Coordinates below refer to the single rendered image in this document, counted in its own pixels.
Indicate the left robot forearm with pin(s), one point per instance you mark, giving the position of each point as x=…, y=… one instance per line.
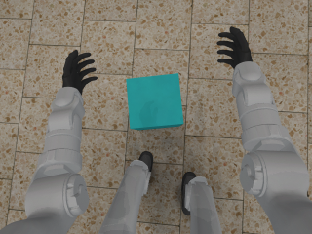
x=61, y=154

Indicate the carton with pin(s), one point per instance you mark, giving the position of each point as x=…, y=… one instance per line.
x=154, y=102

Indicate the left robot hand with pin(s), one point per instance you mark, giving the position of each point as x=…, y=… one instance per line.
x=72, y=74

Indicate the robot left upper arm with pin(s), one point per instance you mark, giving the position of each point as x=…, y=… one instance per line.
x=52, y=205

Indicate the robot right upper arm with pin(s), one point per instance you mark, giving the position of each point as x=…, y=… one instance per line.
x=279, y=181

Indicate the right robot forearm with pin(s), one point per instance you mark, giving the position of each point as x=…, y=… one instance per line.
x=258, y=113

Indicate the robot left foot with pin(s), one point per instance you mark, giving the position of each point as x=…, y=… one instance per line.
x=147, y=158

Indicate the left robot shin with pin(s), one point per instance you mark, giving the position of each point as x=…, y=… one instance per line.
x=139, y=163

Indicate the right robot hand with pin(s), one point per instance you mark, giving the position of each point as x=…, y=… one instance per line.
x=241, y=51

